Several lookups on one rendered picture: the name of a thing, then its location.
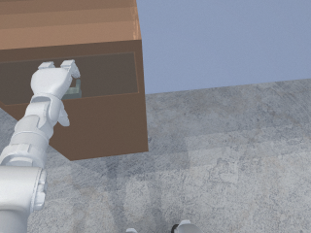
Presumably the handle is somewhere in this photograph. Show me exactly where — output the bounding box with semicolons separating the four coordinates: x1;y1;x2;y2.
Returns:
61;79;82;100

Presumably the drawer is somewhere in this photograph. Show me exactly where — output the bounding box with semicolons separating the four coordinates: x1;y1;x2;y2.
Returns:
0;51;138;105

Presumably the cabinet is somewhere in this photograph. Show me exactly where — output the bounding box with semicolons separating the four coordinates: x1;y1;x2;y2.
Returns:
0;0;149;161

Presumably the right robot shin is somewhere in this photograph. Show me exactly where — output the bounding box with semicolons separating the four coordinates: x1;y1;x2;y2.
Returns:
178;219;190;227

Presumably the left robot upper arm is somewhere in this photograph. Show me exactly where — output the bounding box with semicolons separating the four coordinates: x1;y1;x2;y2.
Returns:
0;165;48;233

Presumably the left robot forearm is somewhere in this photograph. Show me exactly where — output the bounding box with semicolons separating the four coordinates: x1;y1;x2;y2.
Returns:
0;93;61;170

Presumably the left robot hand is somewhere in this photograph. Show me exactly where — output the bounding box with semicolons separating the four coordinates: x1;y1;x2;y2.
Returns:
30;59;81;127

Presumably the right robot thigh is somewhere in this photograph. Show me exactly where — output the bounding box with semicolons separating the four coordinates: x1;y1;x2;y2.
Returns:
174;223;203;233

